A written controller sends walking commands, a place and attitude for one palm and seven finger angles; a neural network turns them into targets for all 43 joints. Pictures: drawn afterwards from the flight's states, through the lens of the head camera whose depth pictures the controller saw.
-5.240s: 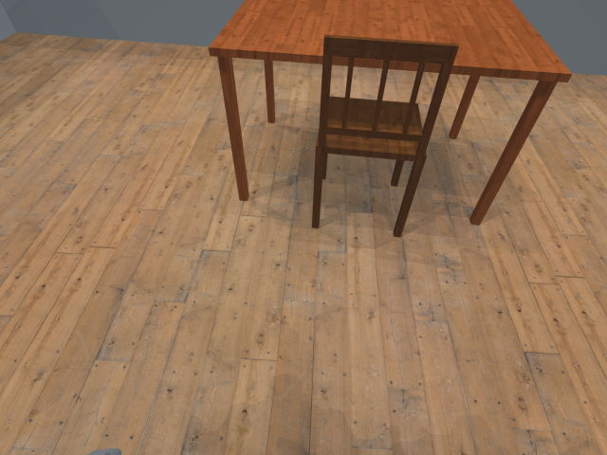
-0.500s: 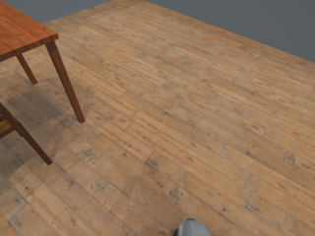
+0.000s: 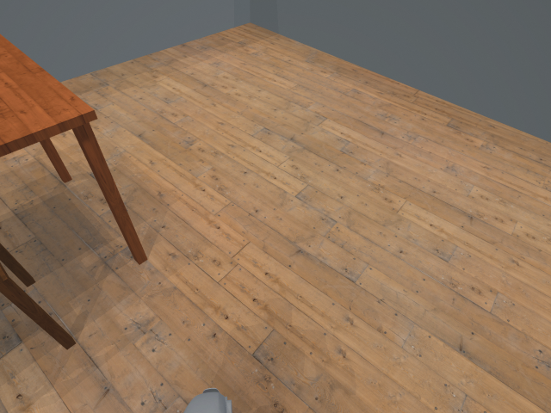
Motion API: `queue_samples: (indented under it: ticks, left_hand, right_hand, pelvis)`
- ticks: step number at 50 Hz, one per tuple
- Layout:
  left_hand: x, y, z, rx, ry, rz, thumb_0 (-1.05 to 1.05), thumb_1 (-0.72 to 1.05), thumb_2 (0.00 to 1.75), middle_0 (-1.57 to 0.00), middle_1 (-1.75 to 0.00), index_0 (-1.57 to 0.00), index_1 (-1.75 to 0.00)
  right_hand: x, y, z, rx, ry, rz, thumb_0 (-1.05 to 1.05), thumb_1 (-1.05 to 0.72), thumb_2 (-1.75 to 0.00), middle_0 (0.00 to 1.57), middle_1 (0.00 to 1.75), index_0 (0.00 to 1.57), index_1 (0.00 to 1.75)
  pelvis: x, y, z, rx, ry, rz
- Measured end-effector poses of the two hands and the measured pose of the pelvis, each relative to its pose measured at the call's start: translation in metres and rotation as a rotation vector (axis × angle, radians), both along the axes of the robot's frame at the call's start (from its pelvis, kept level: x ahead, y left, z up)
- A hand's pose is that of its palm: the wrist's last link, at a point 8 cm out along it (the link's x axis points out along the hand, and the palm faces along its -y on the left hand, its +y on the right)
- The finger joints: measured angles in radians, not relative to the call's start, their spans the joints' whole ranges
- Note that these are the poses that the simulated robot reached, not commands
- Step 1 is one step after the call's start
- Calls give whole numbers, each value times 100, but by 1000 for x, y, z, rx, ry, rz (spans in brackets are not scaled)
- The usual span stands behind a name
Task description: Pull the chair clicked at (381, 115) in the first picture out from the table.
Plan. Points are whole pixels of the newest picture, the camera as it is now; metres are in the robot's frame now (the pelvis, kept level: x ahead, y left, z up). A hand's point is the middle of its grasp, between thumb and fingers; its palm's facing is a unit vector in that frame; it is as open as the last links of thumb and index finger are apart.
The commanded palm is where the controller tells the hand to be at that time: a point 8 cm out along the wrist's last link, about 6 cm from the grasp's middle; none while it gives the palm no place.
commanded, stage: walk to a spot facing it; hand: left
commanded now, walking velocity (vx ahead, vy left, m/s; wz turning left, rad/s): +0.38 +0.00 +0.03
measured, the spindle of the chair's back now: out of the picture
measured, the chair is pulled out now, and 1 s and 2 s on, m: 0.00 0.00 0.00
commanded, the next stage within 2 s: turn to face it in 0.90 s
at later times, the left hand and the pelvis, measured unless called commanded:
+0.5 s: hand (162, 342) +0.27 +0.23 -0.16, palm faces -0.01 -0.98 -0.18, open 7.4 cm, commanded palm none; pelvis +0.20 +0.04 +0.01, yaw -4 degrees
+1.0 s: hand (217, 266) +0.45 +0.16 -0.17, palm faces -0.01 -0.98 -0.19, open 7.2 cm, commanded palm none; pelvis +0.41 -0.02 +0.00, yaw -3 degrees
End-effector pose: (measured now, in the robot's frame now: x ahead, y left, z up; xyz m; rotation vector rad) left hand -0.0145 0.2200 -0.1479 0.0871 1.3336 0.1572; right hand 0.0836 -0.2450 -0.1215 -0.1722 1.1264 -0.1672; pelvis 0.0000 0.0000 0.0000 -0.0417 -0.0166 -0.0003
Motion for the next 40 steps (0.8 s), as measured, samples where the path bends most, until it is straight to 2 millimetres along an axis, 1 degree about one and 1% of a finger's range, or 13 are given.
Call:
queue_samples:
  ticks: [4, 7, 8, 10, 13, 17, 21, 26, 31, 34, 36, 38, 40]
  left_hand:
    - [-8, 3, -10, -42, 110, 56, 0, 92, 89, -20, -29, -20, -30]
    - [-6, 13, -21, -67, 195, 82, 1, 91, 89, -20, -29, -20, -30]
    - [-3, 18, -23, -72, 220, 83, 1, 91, 89, -20, -29, -20, -30]
    - [14, 28, -22, -70, 240, 69, 1, 91, 89, -20, -29, -20, -30]
    - [59, 46, -15, -46, 197, 39, 1, 91, 89, -20, -29, -20, -30]
    - [135, 63, -3, -8, 83, 3, 1, 91, 89, -20, -29, -19, -30]
    - [208, 67, 8, 16, -17, -30, 1, 92, 89, -19, -29, -19, -30]
    - [296, 53, 16, 29, -87, -108, 1, 92, 89, -19, -29, -19, -30]
    - [385, 19, 17, 39, -139, -214, 1, 91, 90, -19, -29, -19, -30]
    - [435, -6, 10, 47, -199, -257, 1, 91, 89, -19, -29, -19, -30]
    - [454, -19, 9, 44, -230, -251, 1, 91, 89, -19, -29, -19, -30]
    - [461, -29, 11, 35, -229, -230, 1, 91, 89, -19, -29, -20, -30]
    - [462, -34, 14, 33, -209, -195, 0, 92, 89, -20, -29, -20, -30]
  right_hand:
    - [70, 21, 5, -12, -40, 77, 1, -93, -90, 19, 30, 19, 30]
    - [115, 43, 0, -23, -83, 112, 1, -92, -90, 20, 30, 19, 30]
    - [124, 49, -2, -26, -96, 112, 1, -92, -90, 20, 30, 19, 30]
    - [131, 59, -4, -17, -95, 92, 1, -91, -90, 20, 30, 19, 30]
    - [121, 72, -6, 7, -35, 40, 1, -91, -90, 20, 30, 20, 30]
    - [106, 62, -2, -20, 39, -59, -2, -97, -90, 20, 30, 20, 30]
    - [87, 60, -5, -4, 158, -102, -1, -96, -90, 20, 30, 20, 30]
    - [70, 63, -10, 51, 280, -180, 0, -93, -90, 20, 30, 20, 30]
    - [66, 63, -20, 117, 388, -263, 1, -92, -90, 20, 30, 20, 30]
    - [71, 56, -33, 155, 453, -294, 1, -91, -90, 20, 30, 20, 30]
    - [87, 47, -37, 167, 479, -291, 1, -91, -90, 20, 30, 20, 30]
    - [115, 35, -36, 159, 459, -277, 1, -91, -90, 20, 30, 20, 30]
    - [153, 22, -33, 140, 404, -254, 1, -91, -90, 20, 30, 20, 30]
  pelvis:
    - [38, 15, -5, -7, -5, 13]
    - [70, 32, -16, -5, -11, 8]
    - [78, 37, -19, 1, -14, 7]
    - [92, 44, -18, 10, -25, -6]
    - [113, 50, -9, 18, -29, -16]
    - [142, 56, 1, 29, -17, -29]
    - [172, 54, 6, 39, -5, -44]
    - [211, 41, 7, 50, 3, -73]
    - [257, 17, 0, 58, 13, -112]
    - [287, -5, -14, 60, 14, -122]
    - [302, -14, -16, 49, 8, -121]
    - [317, -20, -13, 44, 3, -114]
    - [333, -24, -7, 38, 3, -107]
